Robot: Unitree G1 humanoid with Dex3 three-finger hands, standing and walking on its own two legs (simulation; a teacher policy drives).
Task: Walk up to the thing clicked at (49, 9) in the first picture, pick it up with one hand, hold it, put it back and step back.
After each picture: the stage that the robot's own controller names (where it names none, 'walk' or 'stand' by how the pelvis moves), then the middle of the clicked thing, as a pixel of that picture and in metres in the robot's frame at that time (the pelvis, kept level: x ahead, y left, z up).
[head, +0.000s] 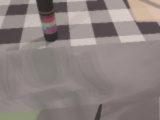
stand; (47, 17) +0.67 +0.18 +0.07
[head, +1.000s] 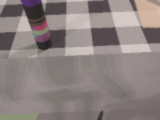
walk; (38, 23) +0.58 +0.22 +0.07
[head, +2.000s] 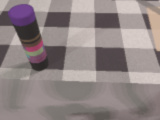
stand; (32, 42) +0.45 +0.20 +0.09
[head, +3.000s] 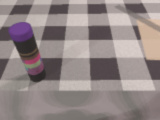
stand; (30, 55) +0.44 +0.22 +0.06
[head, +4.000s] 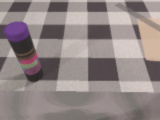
stand; (27, 55) +0.44 +0.23 +0.06
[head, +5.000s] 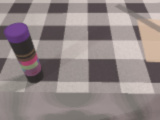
stand; (27, 57) +0.43 +0.23 +0.06
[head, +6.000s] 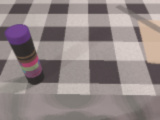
stand; (28, 58) +0.42 +0.22 +0.06
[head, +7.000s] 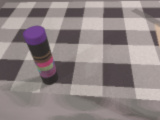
rise first; (43, 58) +0.43 +0.20 +0.07
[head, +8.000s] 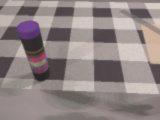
go down; (36, 54) +0.46 +0.19 +0.07
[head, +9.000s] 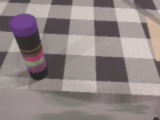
go down; (32, 52) +0.43 +0.18 +0.08
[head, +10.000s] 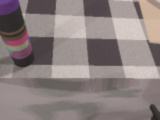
close in; (14, 34) +0.44 +0.19 +0.11
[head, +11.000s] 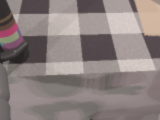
close; (4, 27) +0.47 +0.21 +0.13
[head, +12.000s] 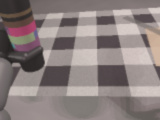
lift; (21, 26) +0.34 +0.16 +0.30
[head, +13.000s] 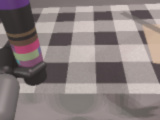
hold; (25, 43) +0.34 +0.17 +0.24
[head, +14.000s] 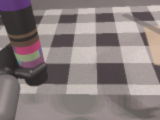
hold; (26, 44) +0.33 +0.16 +0.24
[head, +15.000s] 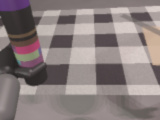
hold; (26, 44) +0.34 +0.17 +0.24
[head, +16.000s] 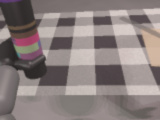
crouch; (25, 37) +0.35 +0.17 +0.26
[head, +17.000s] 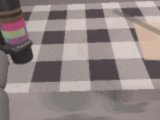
crouch; (12, 23) +0.43 +0.20 +0.25
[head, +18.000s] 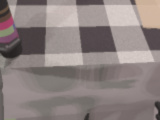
lower; out of the picture +0.49 +0.21 +0.14
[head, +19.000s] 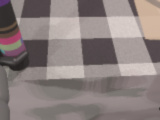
lower; (7, 34) +0.45 +0.21 +0.13
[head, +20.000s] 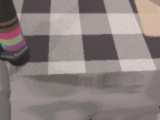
lower; (8, 29) +0.47 +0.20 +0.13
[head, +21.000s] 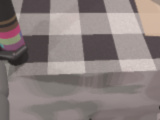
lower; (6, 28) +0.47 +0.20 +0.13
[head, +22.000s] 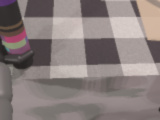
open; (13, 33) +0.46 +0.20 +0.13
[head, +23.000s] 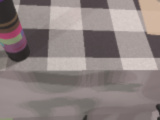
rise; (7, 26) +0.45 +0.20 +0.13
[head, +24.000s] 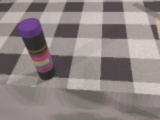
sink last; (39, 53) +0.43 +0.20 +0.09
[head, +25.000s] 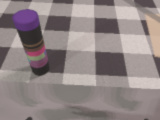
stand; (34, 47) +0.44 +0.19 +0.09
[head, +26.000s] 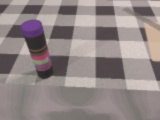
stand; (39, 52) +0.46 +0.20 +0.07
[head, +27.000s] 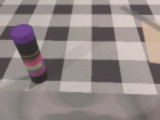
stand; (32, 57) +0.43 +0.21 +0.06
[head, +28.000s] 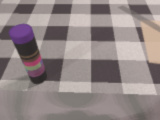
stand; (31, 57) +0.43 +0.22 +0.06
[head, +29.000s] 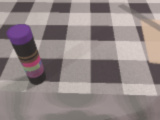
stand; (29, 58) +0.42 +0.22 +0.06
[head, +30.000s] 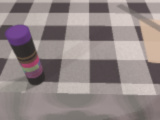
stand; (28, 59) +0.42 +0.22 +0.06
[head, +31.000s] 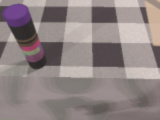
walk; (29, 41) +0.45 +0.21 +0.07
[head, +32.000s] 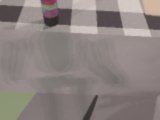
walk; out of the picture +0.68 +0.17 +0.08
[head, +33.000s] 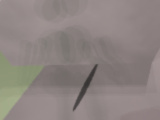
walk; out of the picture +1.02 +0.28 +0.09
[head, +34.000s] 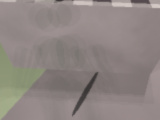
stand; out of the picture +1.05 +0.18 +0.08
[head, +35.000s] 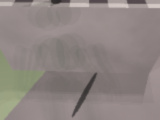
stand; out of the picture +1.05 +0.18 +0.06
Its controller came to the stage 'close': yes
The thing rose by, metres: 0.21
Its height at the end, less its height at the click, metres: +0.00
